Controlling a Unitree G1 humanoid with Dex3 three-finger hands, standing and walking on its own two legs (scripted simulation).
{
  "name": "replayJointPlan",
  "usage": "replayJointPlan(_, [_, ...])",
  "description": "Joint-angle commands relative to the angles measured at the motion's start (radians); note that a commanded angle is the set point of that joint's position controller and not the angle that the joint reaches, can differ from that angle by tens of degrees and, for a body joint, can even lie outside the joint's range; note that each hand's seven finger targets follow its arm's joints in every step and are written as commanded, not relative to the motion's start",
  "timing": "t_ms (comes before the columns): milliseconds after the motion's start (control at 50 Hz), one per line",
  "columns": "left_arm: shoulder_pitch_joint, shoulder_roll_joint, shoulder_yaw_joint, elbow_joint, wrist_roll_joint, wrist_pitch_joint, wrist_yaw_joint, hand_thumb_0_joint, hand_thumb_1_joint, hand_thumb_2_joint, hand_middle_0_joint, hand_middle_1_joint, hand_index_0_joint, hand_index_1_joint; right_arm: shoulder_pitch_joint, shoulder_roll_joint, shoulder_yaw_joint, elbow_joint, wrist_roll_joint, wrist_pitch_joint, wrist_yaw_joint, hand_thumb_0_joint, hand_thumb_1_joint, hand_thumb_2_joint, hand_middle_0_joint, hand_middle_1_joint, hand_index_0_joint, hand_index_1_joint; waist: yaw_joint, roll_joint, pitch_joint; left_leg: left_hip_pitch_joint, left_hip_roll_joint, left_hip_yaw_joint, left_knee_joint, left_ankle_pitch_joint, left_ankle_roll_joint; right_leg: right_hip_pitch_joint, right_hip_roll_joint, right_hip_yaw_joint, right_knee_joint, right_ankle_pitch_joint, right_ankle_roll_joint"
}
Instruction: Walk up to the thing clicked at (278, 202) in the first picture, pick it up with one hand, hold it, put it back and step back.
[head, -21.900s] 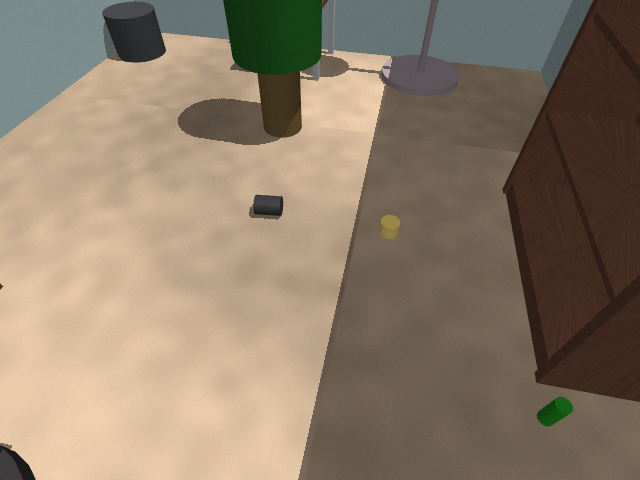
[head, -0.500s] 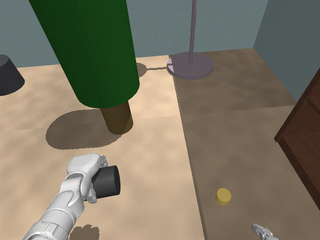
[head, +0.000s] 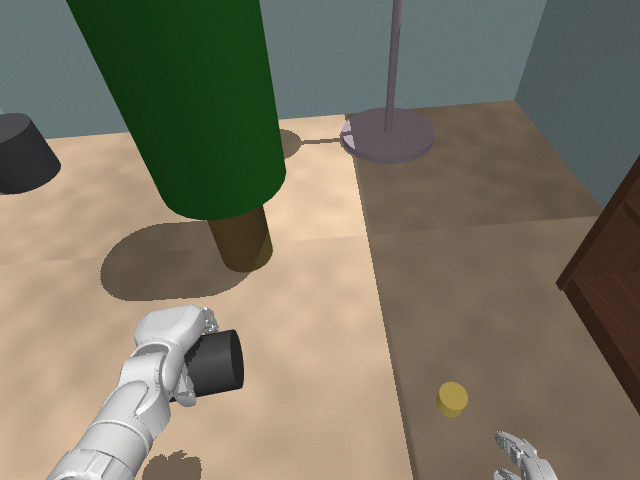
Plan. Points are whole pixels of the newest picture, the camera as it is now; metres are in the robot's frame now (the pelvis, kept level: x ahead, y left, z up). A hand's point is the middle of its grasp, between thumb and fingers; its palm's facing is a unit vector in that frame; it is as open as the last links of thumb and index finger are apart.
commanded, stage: hold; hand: left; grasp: from above
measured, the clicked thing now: (198, 365) +0.30 +0.22 -0.07
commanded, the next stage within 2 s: crouch in 0.48 s
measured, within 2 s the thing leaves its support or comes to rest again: neither
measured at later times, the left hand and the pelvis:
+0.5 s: hand (184, 344) +0.31 +0.23 -0.03, palm faces -0.41 -0.11 -0.91, open 10.9 cm; pelvis +0.02 +0.00 +0.00, yaw +0 degrees
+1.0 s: hand (198, 380) +0.30 +0.24 -0.14, palm faces -0.47 -0.03 -0.88, open 10.7 cm; pelvis -0.01 +0.00 -0.03, yaw +1 degrees
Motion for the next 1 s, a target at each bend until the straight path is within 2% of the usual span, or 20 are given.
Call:
replayJointPlan(0, [-0.326, 0.204, 0.099, -0.209, 0.015, -0.006, 0.028, 0.0, 0.685, 0.648, -1.094, -0.493, -1.08, -0.509, -0.089, -0.119, -0.039, -0.145, 0.005, -0.038, -0.007, 0.0, -0.893, -0.9, 0.2, 0.3, 0.199, 0.3, -0.002, -0.051, -0.224, 0.117, -0.026, -0.016, -0.047, 0.169, 0.019, 0.042, 0.029, 0.009, -0.084, 0.164, -0.008])
replayJointPlan(80, [-0.326, 0.187, 0.085, -0.227, 0.019, -0.004, 0.035, 0.0, 0.688, 0.657, -1.107, -0.485, -1.09, -0.505, -0.095, -0.115, -0.035, -0.149, 0.005, -0.034, -0.007, 0.0, -0.893, -0.9, 0.2, 0.3, 0.2, 0.3, -0.006, -0.069, -0.21, 0.123, -0.029, -0.015, -0.05, 0.17, 0.022, 0.037, 0.026, 0.009, -0.092, 0.174, -0.004])
replayJointPlan(100, [-0.355, 0.199, 0.098, -0.25, 0.019, -0.006, 0.04, 0.0, 0.708, 0.662, -1.114, -0.498, -1.1, -0.514, -0.09, -0.118, -0.038, -0.15, 0.006, -0.034, -0.007, 0.0, -0.89, -0.899, 0.2, 0.3, 0.199, 0.3, -0.006, -0.063, -0.23, 0.131, -0.029, -0.015, -0.049, 0.167, 0.021, 0.036, 0.028, 0.011, -0.09, 0.171, -0.005])
replayJointPlan(160, [-0.288, 0.185, 0.102, -0.203, 0.023, 0.003, 0.049, 0.0, 0.669, 0.684, -1.097, -0.494, -1.076, -0.518, -0.094, -0.115, -0.038, -0.148, 0.003, -0.031, -0.003, 0.0, -0.891, -0.9, 0.2, 0.3, 0.2, 0.3, 0.005, -0.062, -0.205, 0.118, -0.025, -0.02, -0.058, 0.174, 0.016, 0.044, 0.031, 0.001, -0.086, 0.164, -0.011])
replayJointPlan(280, [-0.354, 0.23, 0.126, -0.194, 0.04, -0.002, 0.052, 0.0, 0.666, 0.713, -1.103, -0.507, -1.078, -0.536, -0.076, -0.121, -0.047, -0.132, 0.004, -0.023, -0.001, 0.0, -0.893, -0.9, 0.2, 0.3, 0.199, 0.3, 0.0, -0.051, -0.252, 0.14, -0.029, -0.015, -0.039, 0.236, 0.021, 0.068, 0.027, 0.006, -0.077, 0.237, -0.007])
replayJointPlan(300, [-0.386, 0.21, 0.102, -0.222, 0.04, -0.008, 0.049, 0.0, 0.671, 0.719, -1.095, -0.534, -1.074, -0.557, -0.067, -0.12, -0.049, -0.129, 0.003, -0.023, 0.0, 0.0, -0.891, -0.899, 0.2, 0.3, 0.199, 0.3, -0.006, -0.042, -0.274, 0.15, -0.028, -0.015, -0.035, 0.255, 0.02, 0.071, 0.028, 0.006, -0.07, 0.258, -0.008])
replayJointPlan(360, [-0.365, 0.197, 0.101, -0.224, 0.031, -0.004, 0.048, 0.0, 0.685, 0.712, -1.103, -0.531, -1.086, -0.551, -0.066, -0.12, -0.054, -0.13, 0.004, -0.023, 0.001, 0.0, -0.892, -0.899, 0.2, 0.3, 0.2, 0.3, -0.001, -0.046, -0.291, 0.164, -0.028, -0.015, -0.028, 0.289, 0.021, 0.085, 0.029, 0.001, -0.071, 0.292, -0.005])
replayJointPlan(380, [-0.377, 0.217, 0.118, -0.233, 0.028, -0.004, 0.049, 0.0, 0.685, 0.737, -1.107, -0.538, -1.086, -0.561, -0.061, -0.123, -0.055, -0.126, 0.003, -0.022, 0.001, 0.0, -0.89, -0.899, 0.2, 0.3, 0.2, 0.3, 0.002, -0.039, -0.305, 0.167, -0.028, -0.013, -0.028, 0.301, 0.019, 0.093, 0.03, 0.001, -0.072, 0.299, -0.008])
replayJointPlan(460, [-0.294, 0.189, 0.092, -0.178, 0.024, 0.012, 0.025, 0.0, 0.704, 0.706, -1.111, -0.539, -1.096, -0.557, -0.074, -0.122, -0.054, -0.135, 0.007, -0.016, 0.001, 0.0, -0.889, -0.898, 0.2, 0.3, 0.2, 0.3, 0.002, -0.067, -0.242, 0.145, -0.025, -0.017, -0.039, 0.297, 0.02, 0.09, 0.032, -0.008, -0.08, 0.295, -0.009])
replayJointPlan(520, [-0.297, 0.21, 0.107, -0.193, 0.02, 0.01, 0.005, 0.0, 0.675, 0.701, -1.084, -0.534, -1.067, -0.554, -0.062, -0.124, -0.054, -0.145, 0.009, -0.012, 0.001, 0.0, -0.885, -0.897, 0.2, 0.3, 0.2, 0.3, 0.008, -0.072, -0.237, 0.133, -0.024, -0.016, -0.043, 0.292, 0.021, 0.09, 0.033, -0.008, -0.082, 0.288, -0.012])
replayJointPlan(560, [-0.305, 0.206, 0.097, -0.218, 0.02, 0.004, -0.009, 0.0, 0.767, 0.651, -1.099, -0.576, -1.12, -0.555, -0.072, -0.122, -0.054, -0.157, 0.008, -0.011, 0.0, 0.0, -0.899, -0.906, 0.201, 0.301, 0.201, 0.3, 0.01, -0.053, -0.221, 0.134, -0.023, -0.018, -0.051, 0.273, 0.019, 0.08, 0.033, -0.009, -0.085, 0.264, -0.016])
replayJointPlan(580, [-0.294, 0.201, 0.089, -0.217, 0.02, -0.001, -0.015, 0.0, 0.687, 0.614, -1.019, -0.519, -1.04, -0.504, -0.075, -0.124, -0.051, -0.162, 0.009, -0.011, -0.001, 0.0, -0.86, -0.89, 0.201, 0.301, 0.202, 0.301, 0.01, -0.055, -0.217, 0.135, -0.023, -0.021, -0.054, 0.266, 0.018, 0.076, 0.034, -0.008, -0.084, 0.254, -0.017])
replayJointPlan(640, [-0.243, 0.176, 0.084, -0.166, 0.024, -0.022, -0.009, 0.0, 0.73, 0.64, -1.116, -0.45, -1.106, -0.462, -0.069, -0.123, -0.048, -0.167, 0.005, -0.012, -0.001, 0.0, -0.87, -0.895, 0.201, 0.3, 0.201, 0.3, 0.0, -0.084, -0.169, 0.116, -0.022, -0.026, -0.056, 0.237, 0.019, 0.056, 0.035, -0.009, -0.086, 0.225, -0.018])
replayJointPlan(660, [-0.283, 0.181, 0.091, -0.195, 0.03, -0.039, 0.003, 0.0, 0.722, 0.669, -1.118, -0.442, -1.101, -0.462, -0.056, -0.123, -0.053, -0.166, 0.006, -0.011, 0.0, 0.0, -0.868, -0.894, 0.201, 0.3, 0.201, 0.3, -0.006, -0.072, -0.203, 0.128, -0.025, -0.019, -0.048, 0.252, 0.02, 0.053, 0.033, -0.005, -0.079, 0.246, -0.017])
replayJointPlan(700, [-0.284, 0.178, 0.102, -0.137, 0.051, -0.063, 0.041, 0.0, 0.686, 0.621, -1.089, -0.426, -1.076, -0.442, -0.037, -0.122, -0.053, -0.158, 0.001, -0.007, 0.002, 0.0, -0.868, -0.894, 0.201, 0.3, 0.201, 0.3, -0.014, -0.088, -0.186, 0.109, -0.026, -0.016, -0.03, 0.254, 0.02, 0.03, 0.032, -0.007, -0.07, 0.248, -0.015])
replayJointPlan(780, [-0.356, 0.176, 0.121, 0.015, 0.09, -0.096, 0.168, 0.0, 0.695, 0.606, -1.112, -0.387, -1.094, -0.408, -0.008, -0.132, -0.059, -0.126, -0.013, 0.0, 0.015, 0.0, -0.868, -0.893, 0.2, 0.3, 0.2, 0.3, -0.038, -0.104, -0.162, 0.015, -0.03, -0.014, 0.046, 0.197, 0.015, -0.064, 0.024, -0.009, -0.01, 0.2, -0.012])
replayJointPlan(800, [-0.391, 0.164, 0.106, 0.05, 0.099, -0.099, 0.196, 0.0, 0.676, 0.599, -1.096, -0.39, -1.079, -0.41, 0.003, -0.133, -0.062, -0.119, -0.018, 0.003, 0.02, 0.0, -0.867, -0.893, 0.2, 0.3, 0.2, 0.3, -0.052, -0.101, -0.168, -0.007, -0.028, -0.015, 0.069, 0.18, 0.013, -0.096, 0.026, -0.011, 0.011, 0.184, -0.013])
replayJointPlan(880, [-0.506, 0.133, 0.081, 0.172, 0.129, -0.104, 0.289, 0.0, 0.725, 0.605, -1.112, -0.442, -1.108, -0.447, 0.057, -0.143, -0.076, -0.068, -0.032, -0.003, 0.03, 0.0, -0.87, -0.891, 0.2, 0.299, 0.2, 0.299, -0.081, -0.072, -0.271, -0.12, -0.027, -0.019, 0.209, 0.142, 0.004, -0.233, 0.023, -0.007, 0.138, 0.155, -0.015])
replayJointPlan(940, [-0.59, 0.134, 0.091, 0.247, 0.148, -0.131, 0.339, 0.0, 0.751, 0.642, -1.131, -0.465, -1.127, -0.471, 0.085, -0.145, -0.086, -0.041, -0.048, -0.022, 0.034, 0.0, -0.872, -0.89, 0.2, 0.299, 0.2, 0.299, -0.098, -0.046, -0.373, -0.259, -0.02, -0.026, 0.375, 0.124, 0.0, -0.393, 0.029, -0.007, 0.297, 0.131, -0.02])
replayJointPlan(980, [-0.625, 0.165, 0.118, 0.309, 0.168, -0.142, 0.377, 0.0, 0.793, 0.65, -1.15, -0.499, -1.153, -0.498, 0.093, -0.152, -0.09, -0.037, -0.057, -0.033, 0.033, 0.0, -0.875, -0.891, 0.2, 0.299, 0.2, 0.299, -0.102, -0.014, -0.438, -0.351, -0.018, -0.029, 0.478, 0.087, 0.0, -0.502, 0.03, -0.008, 0.391, 0.095, -0.025])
